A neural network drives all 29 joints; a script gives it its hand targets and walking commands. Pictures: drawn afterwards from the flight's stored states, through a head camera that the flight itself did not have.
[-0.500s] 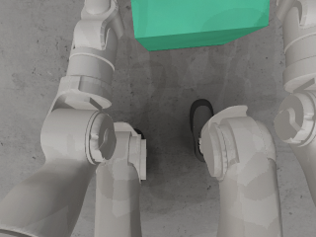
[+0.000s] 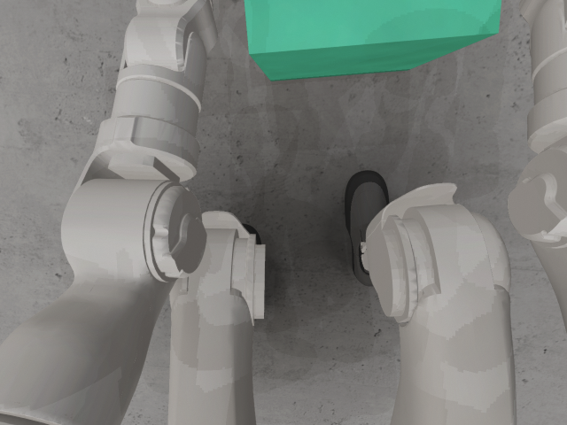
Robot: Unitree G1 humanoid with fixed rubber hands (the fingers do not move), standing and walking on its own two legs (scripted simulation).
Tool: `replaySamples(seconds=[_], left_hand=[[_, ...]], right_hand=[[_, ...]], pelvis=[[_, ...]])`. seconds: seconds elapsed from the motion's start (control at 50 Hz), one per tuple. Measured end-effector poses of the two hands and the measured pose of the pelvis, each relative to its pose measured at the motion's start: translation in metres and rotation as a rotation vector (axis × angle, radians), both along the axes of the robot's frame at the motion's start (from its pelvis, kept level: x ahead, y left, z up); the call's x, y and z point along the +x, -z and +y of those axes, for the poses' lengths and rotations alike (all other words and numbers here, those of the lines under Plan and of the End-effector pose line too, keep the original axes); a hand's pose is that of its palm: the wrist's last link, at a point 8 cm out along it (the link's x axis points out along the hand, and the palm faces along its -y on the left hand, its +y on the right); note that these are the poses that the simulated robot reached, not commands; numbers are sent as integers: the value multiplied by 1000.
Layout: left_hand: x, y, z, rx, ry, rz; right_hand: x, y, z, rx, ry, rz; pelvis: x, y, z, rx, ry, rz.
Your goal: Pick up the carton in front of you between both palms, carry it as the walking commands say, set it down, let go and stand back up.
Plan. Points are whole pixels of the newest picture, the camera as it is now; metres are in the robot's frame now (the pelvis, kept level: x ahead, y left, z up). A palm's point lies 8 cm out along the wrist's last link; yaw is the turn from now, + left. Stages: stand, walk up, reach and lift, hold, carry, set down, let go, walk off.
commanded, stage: set down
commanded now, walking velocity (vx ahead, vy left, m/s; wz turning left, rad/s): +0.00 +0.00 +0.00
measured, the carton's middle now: out of the picture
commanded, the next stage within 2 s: let go in 1.42 s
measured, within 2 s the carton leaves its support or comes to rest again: neither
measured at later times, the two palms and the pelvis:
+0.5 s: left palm out of the picture +0.58 +0.05 -0.16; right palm out of the picture +0.53 -0.33 -0.16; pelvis +0.01 -0.01 +0.01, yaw -1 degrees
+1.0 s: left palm out of the picture +0.59 +0.04 +0.02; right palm out of the picture +0.53 -0.34 +0.01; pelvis +0.02 -0.01 +0.12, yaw -1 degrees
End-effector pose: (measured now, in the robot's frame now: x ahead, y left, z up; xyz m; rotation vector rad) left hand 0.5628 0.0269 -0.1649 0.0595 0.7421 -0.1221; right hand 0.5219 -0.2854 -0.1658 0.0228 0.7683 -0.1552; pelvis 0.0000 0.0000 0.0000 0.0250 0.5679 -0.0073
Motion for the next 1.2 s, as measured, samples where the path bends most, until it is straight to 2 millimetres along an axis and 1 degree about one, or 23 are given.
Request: replaySamples(seconds=[0.1, 0.16, 0.2, 0.24, 0.3, 0.34, 0.4, 0.44, 0.5, 0.56, 0.66, 0.76, 0.84, 0.92, 1.04, 1.2], left_hand=[[2, 2, 1, 4, 6, -13], [1, 8, 3, 21, 16, -7], [1, 13, 8, 43, 3, 2], [2, 17, 16, 58, -19, 6], [6, 18, 27, 72, -34, 1], [9, 18, 30, 73, -34, -8], [12, 13, 30, 66, -33, -31], [14, 7, 27, 61, -34, -53], [17, -10, 21, 61, -35, -92], [20, -36, 15, 65, -37, -125], [22, -83, 8, 79, -57, -117], [25, -122, 8, 86, -72, -96], [26, -145, 11, 88, -81, -97], [26, -163, 15, 88, -88, -108], [26, -191, 17, 88, -85, -123], [26, -240, 17, 88, -81, -125]], right_hand=[[0, 4, 0, 2, 11, -12], [-6, 16, -2, -1, 36, 9], [-13, 24, -8, -22, 70, 35], [-16, 28, -17, -46, 102, 43], [-13, 26, -32, -71, 129, 26], [-8, 22, -38, -76, 137, 7], [0, 14, -43, -71, 138, -24], [5, 7, -43, -66, 136, -47], [12, -10, -42, -59, 133, -88], [14, -35, -42, -55, 130, -127], [8, -78, -47, -55, 130, -123], [6, -115, -49, -63, 118, -108], [9, -139, -49, -65, 110, -112], [12, -158, -49, -68, 108, -117], [12, -187, -54, -77, 114, -123], [11, -239, -61, -73, 109, -124]], pelvis=[[-1, 1, 0, 3, 3, -21], [0, 0, -1, 6, 4, -25], [1, 0, -2, 8, 7, -15], [3, -2, -4, 10, 9, -7], [6, -3, -6, 12, 9, 4], [7, -3, -7, 13, 8, 9], [7, -4, -9, 16, 9, 15], [7, -5, -9, 17, 13, 18], [7, -8, -9, 19, 22, 24], [5, -18, -7, 24, 33, 28], [5, -43, -5, 38, 47, 55], [8, -69, -6, 53, 60, 109], [12, -88, -8, 61, 65, 149], [16, -105, -11, 63, 66, 179], [22, -134, -15, 60, 67, 209], [32, -177, -18, 59, 79, 222]])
